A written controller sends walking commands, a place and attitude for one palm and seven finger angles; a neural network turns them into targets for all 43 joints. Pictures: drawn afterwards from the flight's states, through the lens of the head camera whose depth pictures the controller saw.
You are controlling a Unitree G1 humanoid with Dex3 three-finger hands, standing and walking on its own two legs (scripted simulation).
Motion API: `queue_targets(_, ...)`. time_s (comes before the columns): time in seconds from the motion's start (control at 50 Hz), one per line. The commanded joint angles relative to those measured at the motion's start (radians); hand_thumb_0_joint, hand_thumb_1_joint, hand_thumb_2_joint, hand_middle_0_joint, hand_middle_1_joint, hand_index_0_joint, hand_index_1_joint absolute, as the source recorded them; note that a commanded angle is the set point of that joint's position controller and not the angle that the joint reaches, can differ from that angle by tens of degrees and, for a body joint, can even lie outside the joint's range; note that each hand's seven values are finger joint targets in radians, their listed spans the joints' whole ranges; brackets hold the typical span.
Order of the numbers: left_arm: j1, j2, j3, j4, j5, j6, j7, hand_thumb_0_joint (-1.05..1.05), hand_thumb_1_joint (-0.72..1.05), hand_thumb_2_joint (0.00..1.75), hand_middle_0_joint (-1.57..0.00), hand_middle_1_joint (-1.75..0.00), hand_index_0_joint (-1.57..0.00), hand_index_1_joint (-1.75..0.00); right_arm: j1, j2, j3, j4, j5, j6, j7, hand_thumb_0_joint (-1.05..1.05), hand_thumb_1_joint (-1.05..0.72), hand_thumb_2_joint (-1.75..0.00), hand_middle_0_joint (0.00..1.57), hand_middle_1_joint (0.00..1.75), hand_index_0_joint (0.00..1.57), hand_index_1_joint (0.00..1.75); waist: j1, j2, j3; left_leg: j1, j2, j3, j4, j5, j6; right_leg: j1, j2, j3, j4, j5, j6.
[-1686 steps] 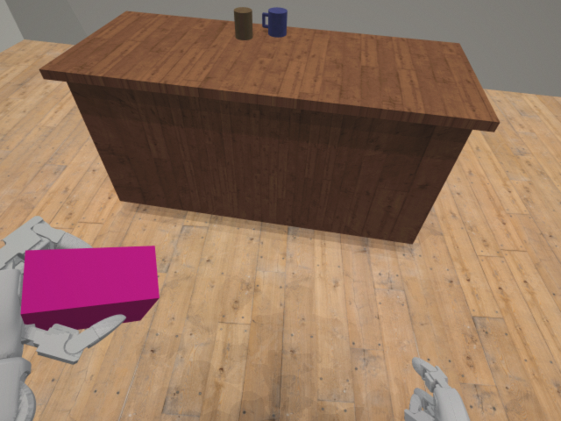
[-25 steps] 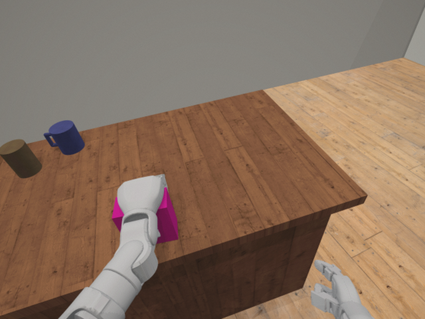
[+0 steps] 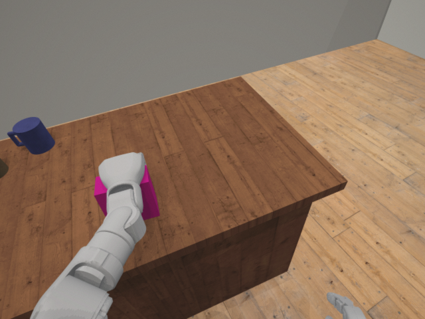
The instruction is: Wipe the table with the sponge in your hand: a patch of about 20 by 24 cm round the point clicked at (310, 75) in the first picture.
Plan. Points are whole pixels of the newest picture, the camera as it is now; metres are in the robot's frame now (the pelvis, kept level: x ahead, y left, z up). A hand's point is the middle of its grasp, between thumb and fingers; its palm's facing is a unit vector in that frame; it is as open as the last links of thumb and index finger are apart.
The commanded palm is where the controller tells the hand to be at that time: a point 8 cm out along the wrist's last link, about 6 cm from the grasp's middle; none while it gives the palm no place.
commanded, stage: wipe forward along the third lane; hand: left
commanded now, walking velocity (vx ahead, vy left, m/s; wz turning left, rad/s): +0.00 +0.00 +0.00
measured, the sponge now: (131, 202) +0.36 +0.22 +0.01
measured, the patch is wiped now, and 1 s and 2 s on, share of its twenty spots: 0.90 0.95 0.95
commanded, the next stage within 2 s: wipe back along the third lane in 1.06 s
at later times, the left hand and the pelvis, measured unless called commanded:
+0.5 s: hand (126, 171) +0.41 +0.24 +0.05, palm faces -0.08 -0.03 -1.00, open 10.0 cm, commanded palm +0.40 +0.24 +0.09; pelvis +0.01 +0.01 +0.00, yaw +0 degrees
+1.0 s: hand (120, 159) +0.45 +0.27 +0.05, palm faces -0.10 -0.01 -1.00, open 10.0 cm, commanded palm +0.44 +0.26 +0.08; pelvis +0.01 +0.04 +0.00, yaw -1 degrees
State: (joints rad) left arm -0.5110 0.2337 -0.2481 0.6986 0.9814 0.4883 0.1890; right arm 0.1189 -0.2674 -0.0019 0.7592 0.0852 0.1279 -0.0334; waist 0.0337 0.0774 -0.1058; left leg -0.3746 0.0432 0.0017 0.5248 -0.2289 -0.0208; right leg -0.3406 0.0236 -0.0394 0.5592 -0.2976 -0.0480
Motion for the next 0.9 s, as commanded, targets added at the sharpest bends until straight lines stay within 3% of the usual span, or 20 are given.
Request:
queue_targets(0.0,-0.307,0.166,0.062,-0.032,0.009,-0.017,0.025,0.0,0.1,1.3,-1.2,-1.6,-1.2,-1.6,-0.149,-0.099,-0.031,-0.146,-0.002,-0.052,-0.01,0.0,-0.9,-0.9,0.2,0.3,0.2,0.3,-0.008,-0.177,-0.16,0.061,-0.068,0.024,-0.025,0.056,0.059,0.044,-0.01,0.055,-0.125,0.208,0.014)
queue_targets(0.04,-0.32,0.171,0.065,-0.007,0.011,-0.021,0.028,0.0,0.1,1.3,-1.2,-1.6,-1.2,-1.6,-0.14,-0.1,-0.03,-0.142,-0.003,-0.051,-0.011,0.0,-0.9,-0.9,0.2,0.3,0.2,0.3,-0.008,-0.169,-0.172,0.052,-0.068,0.025,-0.024,0.061,0.057,0.047,-0.011,0.054,-0.118,0.22,0.014)
queue_targets(0.06,-0.33,0.208,0.103,-0.007,0.01,-0.026,0.03,0.0,0.1,1.3,-1.2,-1.6,-1.2,-1.6,-0.137,-0.104,-0.032,-0.138,-0.004,-0.051,-0.011,0.0,-0.9,-0.9,0.2,0.3,0.2,0.3,-0.002,-0.165,-0.187,0.055,-0.066,0.019,-0.028,0.07,0.056,0.054,-0.009,0.058,-0.12,0.228,0.01)
queue_targets(0.1,-0.36,0.17,0.063,0.015,0.009,-0.032,0.034,0.0,0.1,1.3,-1.2,-1.6,-1.2,-1.6,-0.125,-0.101,-0.032,-0.14,-0.002,-0.052,-0.011,0.0,-0.9,-0.9,0.2,0.3,0.2,0.3,-0.016,-0.17,-0.184,0.055,-0.065,0.023,-0.025,0.062,0.058,0.039,-0.008,0.045,-0.117,0.209,0.015)
queue_targets(0.14,-0.397,0.192,0.072,0.045,0.017,-0.037,0.036,0.0,0.1,1.3,-1.2,-1.6,-1.2,-1.6,-0.114,-0.105,-0.033,-0.129,-0.003,-0.053,-0.012,0.0,-0.9,-0.9,0.2,0.3,0.2,0.3,-0.027,-0.176,-0.179,0.05,-0.062,0.024,-0.023,0.053,0.059,0.028,-0.01,0.05,-0.122,0.199,0.018)
queue_targets(0.16,-0.413,0.227,0.106,0.048,0.015,-0.042,0.038,0.0,0.1,1.3,-1.2,-1.6,-1.2,-1.6,-0.112,-0.105,-0.033,-0.127,-0.003,-0.052,-0.013,0.0,-0.9,-0.9,0.2,0.3,0.2,0.3,-0.02,-0.165,-0.189,0.048,-0.061,0.019,-0.028,0.058,0.058,0.033,-0.009,0.053,-0.124,0.201,0.015)
queue_targets(0.24,-0.464,0.216,0.084,0.098,0.025,-0.059,0.042,0.0,0.1,1.3,-1.2,-1.6,-1.2,-1.6,-0.083,-0.107,-0.034,-0.118,-0.007,-0.054,-0.013,0.0,-0.9,-0.9,0.2,0.3,0.2,0.3,-0.038,-0.16,-0.211,0.045,-0.06,0.025,-0.016,0.07,0.059,0.027,-0.011,0.044,-0.111,0.223,0.02)
queue_targets(0.26,-0.464,0.235,0.111,0.095,0.024,-0.065,0.044,0.0,0.1,1.3,-1.2,-1.6,-1.2,-1.6,-0.08,-0.104,-0.038,-0.118,-0.008,-0.055,-0.011,0.0,-0.9,-0.9,0.2,0.3,0.2,0.3,-0.029,-0.133,-0.231,0.054,-0.059,0.021,-0.016,0.095,0.058,0.037,-0.009,0.048,-0.109,0.252,0.015)
queue_targets(0.36,-0.451,0.235,0.12,0.117,0.029,-0.074,0.051,0.0,0.1,1.3,-1.2,-1.6,-1.2,-1.6,-0.06,-0.106,-0.041,-0.121,-0.011,-0.048,-0.001,0.0,-0.9,-0.9,0.2,0.3,0.2,0.3,-0.03,-0.15,-0.258,0.052,-0.057,0.023,-0.006,0.138,0.059,0.055,-0.008,0.043,-0.1,0.323,0.015)
queue_targets(0.42,-0.481,0.231,0.105,0.15,0.03,-0.073,0.059,0.0,0.1,1.3,-1.2,-1.6,-1.2,-1.6,-0.05,-0.111,-0.04,-0.116,-0.012,-0.046,0.0,0.0,-0.9,-0.9,0.2,0.3,0.2,0.3,-0.05,-0.165,-0.216,0.036,-0.056,0.028,-0.003,0.109,0.061,0.025,-0.009,0.038,-0.107,0.291,0.022)
queue_targets(0.46,-0.513,0.272,0.141,0.157,0.031,-0.075,0.06,0.0,0.1,1.3,-1.2,-1.6,-1.2,-1.6,-0.048,-0.115,-0.038,-0.111,-0.011,-0.045,-0.001,0.0,-0.9,-0.9,0.2,0.3,0.2,0.3,-0.043,-0.155,-0.22,0.031,-0.054,0.017,-0.013,0.114,0.058,0.018,-0.005,0.035,-0.103,0.276,0.015)
queue_targets(0.48,-0.526,0.245,0.11,0.165,0.032,-0.074,0.063,0.0,0.1,1.3,-1.2,-1.6,-1.2,-1.6,-0.038,-0.114,-0.04,-0.11,-0.013,-0.046,-0.002,0.0,-0.9,-0.9,0.2,0.3,0.2,0.3,-0.054,-0.144,-0.22,0.039,-0.056,0.022,-0.009,0.112,0.061,0.011,-0.006,0.03,-0.102,0.268,0.019)
queue_targets(0.52,-0.558,0.258,0.111,0.196,0.042,-0.071,0.067,0.0,0.1,1.3,-1.2,-1.6,-1.2,-1.6,-0.026,-0.116,-0.04,-0.097,-0.013,-0.046,-0.001,0.0,-0.9,-0.9,0.2,0.3,0.2,0.3,-0.065,-0.14,-0.216,0.037,-0.052,0.021,-0.005,0.109,0.06,-0.009,-0.006,0.028,-0.1,0.258,0.018)
queue_targets(0.6,-0.552,0.259,0.123,0.217,0.044,-0.077,0.071,0.0,0.1,1.3,-1.2,-1.6,-1.2,-1.6,-0.004,-0.116,-0.046,-0.096,-0.019,-0.044,0.005,0.0,-0.9,-0.9,0.2,0.3,0.2,0.3,-0.054,-0.115,-0.28,0.055,-0.049,0.02,0.008,0.155,0.058,0.005,-0.002,0.021,-0.082,0.303,0.012)
queue_targets(0.66,-0.554,0.227,0.114,0.225,0.042,-0.08,0.068,0.0,0.1,1.3,-1.2,-1.6,-1.2,-1.6,0.002,-0.11,-0.048,-0.099,-0.019,-0.043,0.012,0.0,-0.9,-0.9,0.2,0.3,0.2,0.3,-0.054,-0.116,-0.3,0.059,-0.046,0.014,0.011,0.189,0.057,0.006,0.003,0.017,-0.075,0.337,0.008)
queue_targets(0.74,-0.61,0.282,0.137,0.27,0.047,-0.08,0.081,0.0,0.1,1.3,-1.2,-1.6,-1.2,-1.6,0.026,-0.124,-0.048,-0.083,-0.023,-0.04,0.011,0.0,-0.9,-0.9,0.2,0.3,0.2,0.3,-0.076,-0.133,-0.267,0.036,-0.043,0.012,0.015,0.155,0.058,-0.026,0.003,0.015,-0.078,0.296,0.013)
queue_targets(0.78,-0.61,0.321,0.164,0.288,0.049,-0.083,0.085,0.0,0.1,1.3,-1.2,-1.6,-1.2,-1.6,0.033,-0.131,-0.048,-0.08,-0.025,-0.04,0.009,0.0,-0.9,-0.9,0.2,0.3,0.2,0.3,-0.07,-0.14,-0.272,0.025,-0.044,0.008,0.014,0.163,0.057,-0.019,0.004,0.014,-0.072,0.298,0.013)
queue_targets(0.8,-0.616,0.302,0.15,0.288,0.047,-0.08,0.088,0.0,0.1,1.3,-1.2,-1.6,-1.2,-1.6,0.034,-0.126,-0.049,-0.082,-0.025,-0.042,0.01,0.0,-0.9,-0.9,0.2,0.3,0.2,0.3,-0.07,-0.111,-0.28,0.03,-0.044,0.013,0.013,0.158,0.057,-0.027,0.004,0.013,-0.073,0.284,0.013)
queue_targets(0.88,-0.657,0.268,0.118,0.316,0.065,-0.083,0.084,0.0,0.1,1.3,-1.2,-1.6,-1.2,-1.6,0.056,-0.127,-0.055,-0.071,-0.027,-0.044,0.018,0.0,-0.9,-0.9,0.2,0.3,0.2,0.3,-0.086,-0.088,-0.273,0.052,-0.034,0.0,0.022,0.171,0.055,-0.081,0.014,0.002,-0.066,0.255,0.006)
